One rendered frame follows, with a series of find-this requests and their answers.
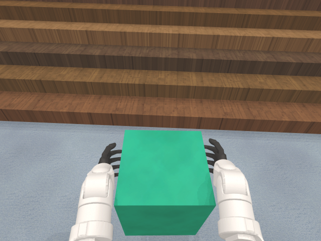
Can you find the robot right hand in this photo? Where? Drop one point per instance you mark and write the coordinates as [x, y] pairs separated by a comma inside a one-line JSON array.
[[218, 150]]

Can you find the robot left hand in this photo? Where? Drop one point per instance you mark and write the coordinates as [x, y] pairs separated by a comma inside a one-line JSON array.
[[107, 153]]

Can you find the carton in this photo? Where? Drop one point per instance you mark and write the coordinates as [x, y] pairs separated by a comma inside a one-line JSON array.
[[164, 185]]

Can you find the robot right forearm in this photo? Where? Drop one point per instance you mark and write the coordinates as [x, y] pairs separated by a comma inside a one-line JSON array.
[[237, 221]]

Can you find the robot left forearm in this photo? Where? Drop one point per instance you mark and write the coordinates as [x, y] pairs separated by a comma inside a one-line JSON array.
[[93, 222]]

